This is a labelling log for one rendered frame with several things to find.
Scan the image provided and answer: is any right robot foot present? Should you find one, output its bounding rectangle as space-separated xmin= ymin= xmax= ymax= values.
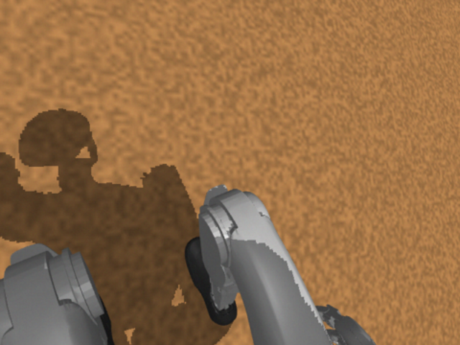
xmin=185 ymin=236 xmax=237 ymax=326

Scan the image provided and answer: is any right robot hand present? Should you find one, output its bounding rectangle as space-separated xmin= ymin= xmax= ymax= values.
xmin=316 ymin=304 xmax=376 ymax=345

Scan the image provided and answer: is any left robot foot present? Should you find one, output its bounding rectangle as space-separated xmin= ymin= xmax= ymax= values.
xmin=99 ymin=296 xmax=114 ymax=345

